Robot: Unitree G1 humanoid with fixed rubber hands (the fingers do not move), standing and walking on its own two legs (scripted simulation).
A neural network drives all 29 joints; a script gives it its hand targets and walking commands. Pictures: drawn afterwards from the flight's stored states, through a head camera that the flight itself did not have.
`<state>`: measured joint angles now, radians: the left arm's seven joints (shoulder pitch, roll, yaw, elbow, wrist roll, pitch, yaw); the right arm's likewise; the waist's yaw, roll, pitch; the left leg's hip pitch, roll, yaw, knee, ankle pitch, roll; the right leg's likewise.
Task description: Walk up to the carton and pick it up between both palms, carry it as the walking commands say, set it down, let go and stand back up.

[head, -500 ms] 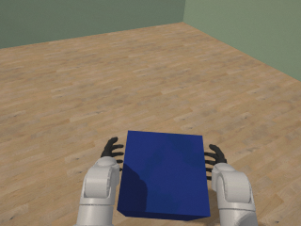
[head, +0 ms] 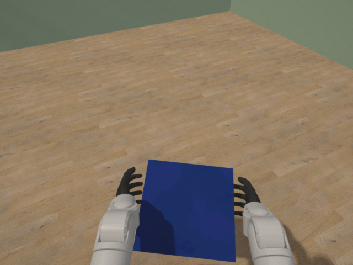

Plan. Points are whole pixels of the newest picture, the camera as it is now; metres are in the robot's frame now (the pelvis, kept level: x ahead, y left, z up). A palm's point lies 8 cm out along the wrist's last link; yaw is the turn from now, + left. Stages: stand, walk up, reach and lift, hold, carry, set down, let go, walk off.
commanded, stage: carry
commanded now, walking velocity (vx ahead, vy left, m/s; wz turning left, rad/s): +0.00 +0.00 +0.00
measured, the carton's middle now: (183, 214) +0.30 +0.03 -0.10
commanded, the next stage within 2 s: none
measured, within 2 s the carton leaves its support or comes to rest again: neither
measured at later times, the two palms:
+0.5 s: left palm (109, 225) +0.21 +0.17 +0.04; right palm (256, 252) +0.18 -0.12 +0.02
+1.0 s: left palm out of the picture +0.13 +0.17 +0.02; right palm out of the picture +0.10 -0.12 +0.02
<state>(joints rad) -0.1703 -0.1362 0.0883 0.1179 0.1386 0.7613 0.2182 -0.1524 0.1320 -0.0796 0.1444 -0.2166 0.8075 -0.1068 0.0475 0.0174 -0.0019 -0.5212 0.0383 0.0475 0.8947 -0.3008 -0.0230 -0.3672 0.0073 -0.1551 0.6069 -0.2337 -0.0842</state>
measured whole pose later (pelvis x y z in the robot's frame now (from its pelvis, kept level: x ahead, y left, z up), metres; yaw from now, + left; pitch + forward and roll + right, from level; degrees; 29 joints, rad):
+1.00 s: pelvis -0.15 +0.04 +0.00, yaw -2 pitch +0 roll +2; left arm -0.14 -0.13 0.11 0.08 0.21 0.74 0.09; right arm -0.13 0.13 -0.08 0.12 -0.18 0.80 -0.11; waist -0.04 -0.08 -0.03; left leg -0.29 -0.03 0.14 0.62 -0.33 0.06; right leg -0.54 -0.04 -0.04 0.54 -0.14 -0.02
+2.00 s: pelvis -0.10 +0.06 +0.00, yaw -2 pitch +1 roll +0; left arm -0.15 -0.13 0.10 0.04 0.19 0.76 0.09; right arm -0.13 0.13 -0.07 0.06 -0.20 0.81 -0.11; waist -0.02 -0.02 -0.02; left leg -0.23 -0.03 0.13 0.63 -0.42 0.07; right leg -0.47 -0.04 -0.05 0.59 -0.14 0.00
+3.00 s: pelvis -0.08 +0.07 +0.01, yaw -1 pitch -4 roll -2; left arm -0.12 -0.13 0.09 0.12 0.20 0.70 0.10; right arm -0.10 0.13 -0.07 0.10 -0.21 0.78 -0.09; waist -0.02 0.03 0.04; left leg -0.04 -0.01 0.08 0.52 -0.37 0.06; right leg -0.26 0.00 -0.06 0.46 -0.13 0.01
